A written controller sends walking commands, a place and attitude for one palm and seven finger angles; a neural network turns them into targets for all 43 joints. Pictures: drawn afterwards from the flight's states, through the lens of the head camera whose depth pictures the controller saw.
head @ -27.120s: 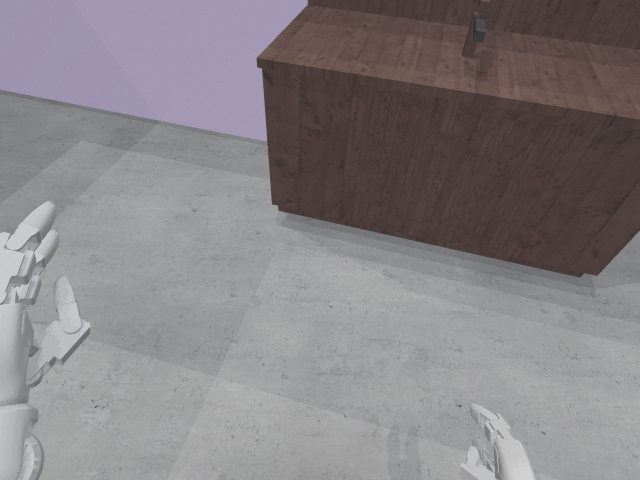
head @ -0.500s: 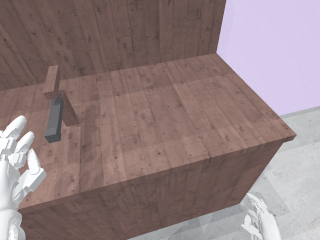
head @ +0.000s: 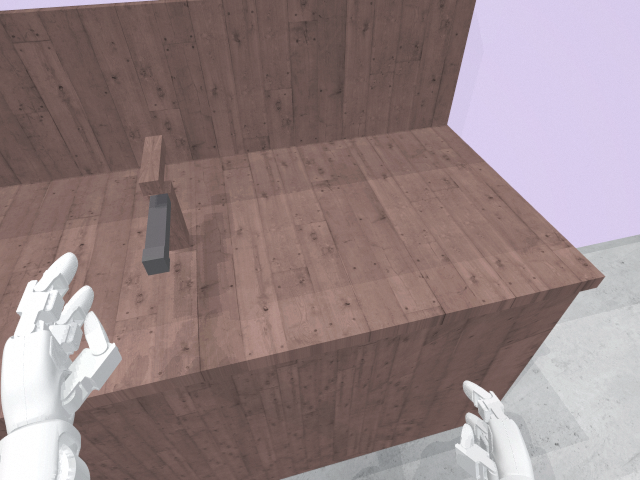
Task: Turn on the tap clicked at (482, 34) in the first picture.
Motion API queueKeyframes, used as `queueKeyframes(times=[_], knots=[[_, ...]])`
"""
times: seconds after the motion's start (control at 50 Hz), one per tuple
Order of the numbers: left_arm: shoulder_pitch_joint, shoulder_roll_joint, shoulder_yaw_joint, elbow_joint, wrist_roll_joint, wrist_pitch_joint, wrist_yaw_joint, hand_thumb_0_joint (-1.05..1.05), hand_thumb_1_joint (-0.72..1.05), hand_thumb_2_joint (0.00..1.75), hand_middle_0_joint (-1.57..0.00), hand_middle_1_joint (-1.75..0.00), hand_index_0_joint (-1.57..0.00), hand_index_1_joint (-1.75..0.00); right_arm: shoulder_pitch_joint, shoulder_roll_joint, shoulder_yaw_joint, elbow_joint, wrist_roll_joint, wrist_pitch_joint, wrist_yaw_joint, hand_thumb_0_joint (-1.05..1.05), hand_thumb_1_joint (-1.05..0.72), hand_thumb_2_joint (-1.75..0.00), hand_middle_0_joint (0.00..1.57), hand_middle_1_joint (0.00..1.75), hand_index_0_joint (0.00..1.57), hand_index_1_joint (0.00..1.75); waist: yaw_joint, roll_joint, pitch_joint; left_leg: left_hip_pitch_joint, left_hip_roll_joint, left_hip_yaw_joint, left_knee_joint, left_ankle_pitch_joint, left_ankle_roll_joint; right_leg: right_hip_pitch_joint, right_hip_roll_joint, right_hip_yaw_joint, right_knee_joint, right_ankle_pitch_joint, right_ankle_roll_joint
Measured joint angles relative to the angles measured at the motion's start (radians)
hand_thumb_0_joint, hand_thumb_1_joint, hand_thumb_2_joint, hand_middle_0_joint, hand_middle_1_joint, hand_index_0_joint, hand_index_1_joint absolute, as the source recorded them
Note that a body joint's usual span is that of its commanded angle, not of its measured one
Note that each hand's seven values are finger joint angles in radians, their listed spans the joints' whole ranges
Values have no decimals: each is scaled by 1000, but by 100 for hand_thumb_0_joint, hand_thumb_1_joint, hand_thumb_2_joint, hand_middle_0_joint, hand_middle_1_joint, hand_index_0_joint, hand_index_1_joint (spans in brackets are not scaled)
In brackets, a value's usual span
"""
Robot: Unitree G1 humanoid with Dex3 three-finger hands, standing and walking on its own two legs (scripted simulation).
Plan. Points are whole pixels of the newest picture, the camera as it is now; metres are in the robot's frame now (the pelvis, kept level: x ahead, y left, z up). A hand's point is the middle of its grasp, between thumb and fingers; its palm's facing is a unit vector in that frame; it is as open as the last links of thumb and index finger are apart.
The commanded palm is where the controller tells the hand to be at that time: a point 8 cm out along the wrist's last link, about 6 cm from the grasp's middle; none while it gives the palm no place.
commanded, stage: turn the palm inward beside the body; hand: left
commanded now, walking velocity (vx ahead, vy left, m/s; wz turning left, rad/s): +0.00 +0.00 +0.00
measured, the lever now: (156, 260) +0.35 +0.28 +0.09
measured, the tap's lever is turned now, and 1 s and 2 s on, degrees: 0 0 0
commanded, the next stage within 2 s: reach beside the lever's end, fingers flat in 0.58 s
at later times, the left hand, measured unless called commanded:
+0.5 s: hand (143, 339) +0.20 +0.21 +0.14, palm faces +0.53 -0.84 -0.11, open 7.4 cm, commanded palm +0.14 +0.25 +0.16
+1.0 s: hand (143, 333) +0.21 +0.22 +0.14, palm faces +0.59 -0.80 -0.11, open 7.4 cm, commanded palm +0.17 +0.26 +0.14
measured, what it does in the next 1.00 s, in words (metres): stands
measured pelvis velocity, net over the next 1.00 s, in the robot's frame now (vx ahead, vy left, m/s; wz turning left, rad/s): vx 0.01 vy -0.05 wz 0.02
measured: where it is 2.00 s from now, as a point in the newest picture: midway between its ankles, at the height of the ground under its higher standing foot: outside the picture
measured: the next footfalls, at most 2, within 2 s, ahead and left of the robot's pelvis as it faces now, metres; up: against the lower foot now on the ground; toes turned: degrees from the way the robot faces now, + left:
none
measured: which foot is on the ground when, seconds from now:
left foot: down 0.00-1.00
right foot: down 0.00-1.00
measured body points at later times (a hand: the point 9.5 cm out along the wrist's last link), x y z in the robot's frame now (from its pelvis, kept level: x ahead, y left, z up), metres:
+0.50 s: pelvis +0.02 -0.02 +0.00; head +0.00 -0.04 +0.45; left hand +0.17 +0.25 +0.15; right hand +0.23 -0.22 -0.07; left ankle +0.02 +0.09 -0.72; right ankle +0.04 -0.08 -0.72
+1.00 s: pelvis +0.01 -0.05 +0.00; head -0.01 -0.08 +0.45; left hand +0.18 +0.26 +0.15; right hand +0.22 -0.27 -0.08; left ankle +0.02 +0.09 -0.72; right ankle +0.04 -0.09 -0.72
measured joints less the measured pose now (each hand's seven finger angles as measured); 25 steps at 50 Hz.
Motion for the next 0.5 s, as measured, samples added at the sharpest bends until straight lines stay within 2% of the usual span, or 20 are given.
queueKeyframes(times=[0.1,0.22,0.36,0.5], knots=[[0,-11,-12,-5,-1,42,19,2,89,90,-21,-30,-20,-30,0,0,3,8,2,9,-6,1,-90,-90,20,30,21,30,-1,0,4,10,1,-1,-3,4,0,11,1,-1,-4,4,0],[-11,-15,-17,-25,2,63,45,2,89,90,-21,-30,-20,-30,-6,-5,1,17,0,8,-9,1,-90,-90,20,30,20,30,-3,7,9,22,3,-5,-6,2,-4,24,4,-5,-8,1,-4],[-16,-19,-15,-27,-5,92,35,2,90,90,-21,-30,-20,-30,-10,-10,-4,16,0,18,-12,1,-90,-90,20,30,20,30,-1,14,8,38,10,-13,-26,1,-12,41,12,-10,-31,0,-13],[0,-24,-21,-26,-8,85,33,2,90,90,-21,-30,-20,-30,-7,-15,-14,7,-5,18,-10,1,-90,-90,20,30,20,30,2,13,6,46,18,-20,-43,-3,-24,48,21,-16,-44,-7,-24]])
